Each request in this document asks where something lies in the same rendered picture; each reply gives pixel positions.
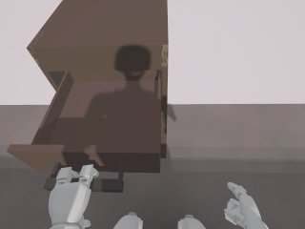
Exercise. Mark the drawer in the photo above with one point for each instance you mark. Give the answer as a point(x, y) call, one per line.
point(100, 118)

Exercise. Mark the robot left thigh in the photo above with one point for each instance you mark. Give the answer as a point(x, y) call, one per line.
point(129, 222)

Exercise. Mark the right robot forearm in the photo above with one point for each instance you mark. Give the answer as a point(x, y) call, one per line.
point(254, 224)

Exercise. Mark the robot left hand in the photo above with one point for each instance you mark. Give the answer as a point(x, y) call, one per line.
point(69, 200)

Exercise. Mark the robot thigh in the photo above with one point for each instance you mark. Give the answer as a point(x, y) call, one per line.
point(190, 223)
point(129, 222)

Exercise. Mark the handle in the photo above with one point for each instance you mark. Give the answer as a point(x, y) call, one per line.
point(102, 185)

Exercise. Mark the robot right hand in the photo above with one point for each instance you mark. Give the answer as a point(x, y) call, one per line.
point(239, 211)

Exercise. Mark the cabinet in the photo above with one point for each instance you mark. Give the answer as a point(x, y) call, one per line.
point(106, 35)

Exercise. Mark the robot right thigh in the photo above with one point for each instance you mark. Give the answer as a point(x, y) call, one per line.
point(190, 223)

